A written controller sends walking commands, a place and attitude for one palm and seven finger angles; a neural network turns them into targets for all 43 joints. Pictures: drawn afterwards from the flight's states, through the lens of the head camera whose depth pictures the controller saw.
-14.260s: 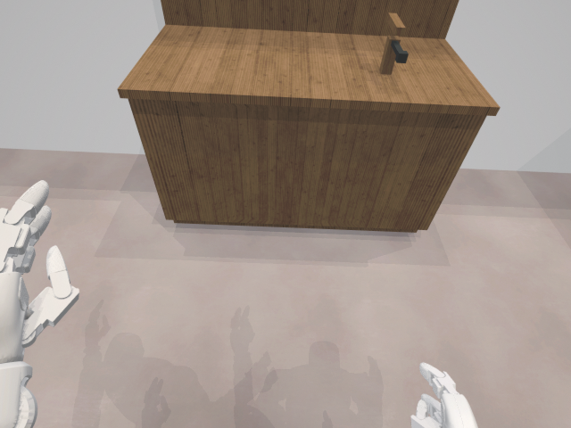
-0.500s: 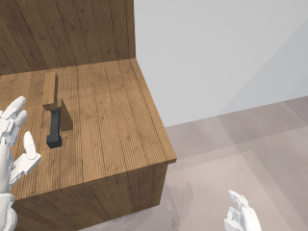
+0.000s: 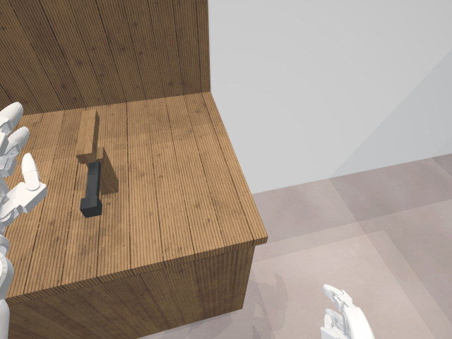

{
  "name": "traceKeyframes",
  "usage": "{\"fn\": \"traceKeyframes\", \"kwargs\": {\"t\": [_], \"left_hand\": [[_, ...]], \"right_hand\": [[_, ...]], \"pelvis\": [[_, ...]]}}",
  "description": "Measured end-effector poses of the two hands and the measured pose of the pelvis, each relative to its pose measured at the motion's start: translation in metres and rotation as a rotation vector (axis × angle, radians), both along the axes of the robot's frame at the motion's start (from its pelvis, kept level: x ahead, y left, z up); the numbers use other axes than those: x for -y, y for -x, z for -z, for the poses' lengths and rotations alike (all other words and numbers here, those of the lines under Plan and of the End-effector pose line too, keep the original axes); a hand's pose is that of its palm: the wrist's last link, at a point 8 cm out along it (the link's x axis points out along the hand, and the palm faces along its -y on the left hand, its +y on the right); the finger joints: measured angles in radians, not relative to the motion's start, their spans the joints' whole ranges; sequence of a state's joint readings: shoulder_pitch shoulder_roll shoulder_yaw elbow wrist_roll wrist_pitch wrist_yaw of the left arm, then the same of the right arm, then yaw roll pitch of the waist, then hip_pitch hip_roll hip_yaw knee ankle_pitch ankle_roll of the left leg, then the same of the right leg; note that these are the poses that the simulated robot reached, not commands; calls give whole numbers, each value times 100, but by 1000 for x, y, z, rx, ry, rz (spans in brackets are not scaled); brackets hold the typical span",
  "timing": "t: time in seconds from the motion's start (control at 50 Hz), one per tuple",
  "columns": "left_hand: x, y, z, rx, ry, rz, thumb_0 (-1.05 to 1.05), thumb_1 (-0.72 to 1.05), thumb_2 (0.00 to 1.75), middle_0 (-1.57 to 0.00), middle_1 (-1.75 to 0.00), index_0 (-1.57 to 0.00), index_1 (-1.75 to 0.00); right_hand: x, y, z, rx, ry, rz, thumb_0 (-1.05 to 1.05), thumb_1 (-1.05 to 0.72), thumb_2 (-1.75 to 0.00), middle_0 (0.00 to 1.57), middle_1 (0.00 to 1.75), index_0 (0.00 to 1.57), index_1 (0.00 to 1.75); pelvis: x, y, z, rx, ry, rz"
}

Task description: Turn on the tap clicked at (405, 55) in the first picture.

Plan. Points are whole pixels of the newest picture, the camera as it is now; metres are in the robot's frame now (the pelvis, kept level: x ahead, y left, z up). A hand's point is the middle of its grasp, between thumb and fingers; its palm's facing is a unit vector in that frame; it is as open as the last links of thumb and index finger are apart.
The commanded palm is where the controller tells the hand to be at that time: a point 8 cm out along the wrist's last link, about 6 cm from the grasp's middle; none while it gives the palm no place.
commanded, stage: turn the palm inward beside the body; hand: left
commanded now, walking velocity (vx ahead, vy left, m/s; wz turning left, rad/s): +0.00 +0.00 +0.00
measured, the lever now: (91, 206) +0.31 +0.28 +0.06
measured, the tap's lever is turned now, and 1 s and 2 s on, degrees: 0 0 0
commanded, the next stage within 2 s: none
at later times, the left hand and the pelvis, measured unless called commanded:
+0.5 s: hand (91, 246) +0.20 +0.21 +0.14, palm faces +0.41 -0.85 -0.35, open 7.4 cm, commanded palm +0.13 +0.26 +0.16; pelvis -0.02 -0.06 -0.02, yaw +3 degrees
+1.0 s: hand (85, 248) +0.20 +0.22 +0.13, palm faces +0.45 -0.86 -0.24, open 7.4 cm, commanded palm +0.14 +0.26 +0.14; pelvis +0.02 -0.03 -0.02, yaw +3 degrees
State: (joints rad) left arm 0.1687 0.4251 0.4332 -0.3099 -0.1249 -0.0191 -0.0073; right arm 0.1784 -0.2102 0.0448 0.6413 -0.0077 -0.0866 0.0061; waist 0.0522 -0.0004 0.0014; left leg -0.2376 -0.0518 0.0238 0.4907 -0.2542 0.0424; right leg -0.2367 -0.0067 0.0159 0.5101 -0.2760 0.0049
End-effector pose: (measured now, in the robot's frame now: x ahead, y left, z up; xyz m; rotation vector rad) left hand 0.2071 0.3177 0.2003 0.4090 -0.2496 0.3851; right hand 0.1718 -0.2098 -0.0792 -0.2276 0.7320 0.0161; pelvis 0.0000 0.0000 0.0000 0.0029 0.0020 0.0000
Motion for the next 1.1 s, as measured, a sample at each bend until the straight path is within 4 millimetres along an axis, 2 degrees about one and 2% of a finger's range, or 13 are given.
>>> {"fn": "traceKeyframes", "kwargs": {"t": [0.1, 0.16, 0.24, 0.3, 0.36, 0.48, 0.54, 0.64, 0.72, 0.86, 0.94, 1.02, 1.1], "left_hand": [[39, 23, 38, -204, 27, 77, 2, 90, 90, -20, -30, -20, -30], [52, 46, 54, -210, 33, 69, 2, 89, 90, -21, -30, -20, -30], [48, 71, 42, -40, 4, -53, 2, 89, 90, -21, -30, -21, -30], [43, 82, 28, 65, -10, -143, 2, 89, 90, -21, -30, -21, -30], [45, 79, 27, 45, 19, -163, 2, 89, 90, -21, -30, -20, -30], [68, 52, 47, -165, 69, -76, 2, 90, 90, -20, -30, -20, -30], [76, 46, 48, -151, 77, -50, 2, 89, 90, -20, -30, -20, -30], [69, 50, 40, -64, 76, -91, 2, 89, 90, -21, -30, -21, -30], [57, 57, 47, -100, 104, -136, 2, 89, 90, -21, -30, -21, -30], [61, 54, 69, -158, 177, -97, 2, 90, 90, -20, -30, -20, -30], [66, 51, 64, -107, 163, -63, 2, 89, 90, -20, -30, -20, -30], [61, 55, 58, -81, 166, -78, 2, 89, 90, -21, -30, -20, -30], [55, 62, 62, -112, 207, -117, 2, 89, 90, -20, -30, -20, -30]], "right_hand": [[17, -1, -2, 43, -26, 36, 1, -90, -90, 21, 30, 20, 30], [29, 0, -4, 53, 6, 32, 1, -90, -90, 21, 30, 20, 30], [45, 2, -2, 53, 49, 1, 1, -90, -90, 21, 30, 20, 30], [53, 3, 5, 51, 52, -17, 1, -90, -90, 21, 30, 20, 30], [59, 3, 14, 55, 37, -8, 1, -90, -90, 20, 30, 20, 30], [65, 2, 22, 74, -12, 62, 1, -90, -90, 21, 30, 20, 30], [69, 0, 22, 75, -20, 87, 1, -90, -90, 21, 30, 20, 30], [74, -5, 22, 52, -4, 97, 1, -90, -90, 21, 30, 20, 30], [74, -13, 21, 53, 15, 93, 1, -90, -90, 20, 30, 20, 30], [60, -28, 15, 100, 42, 61, 1, -90, -90, 20, 30, 20, 30], [46, -33, 10, 131, 25, 42, 1, -90, -90, 20, 30, 20, 30], [33, -34, 8, 145, -3, 36, 1, -90, -90, 20, 30, 20, 30], [22, -32, 9, 145, -22, 31, 1, -90, -90, 21, 30, 20, 30]], "pelvis": [[7, 3, 2, 3, 0, 7], [18, 9, 6, 4, -4, -4], [35, 17, 11, 6, 0, -32], [45, 21, 15, 10, 5, -58], [51, 24, 17, 16, 8, -70], [58, 21, 17, 12, 0, -55], [60, 15, 17, -3, -3, -44], [59, -2, 19, -31, -3, -36], [52, -13, 18, -44, -2, -40], [39, -18, 19, -56, 1, -52], [33, -18, 19, -63, 4, -49], [29, -17, 19, -58, 7, -48], [25, -12, 19, -47, 10, -50]]}}
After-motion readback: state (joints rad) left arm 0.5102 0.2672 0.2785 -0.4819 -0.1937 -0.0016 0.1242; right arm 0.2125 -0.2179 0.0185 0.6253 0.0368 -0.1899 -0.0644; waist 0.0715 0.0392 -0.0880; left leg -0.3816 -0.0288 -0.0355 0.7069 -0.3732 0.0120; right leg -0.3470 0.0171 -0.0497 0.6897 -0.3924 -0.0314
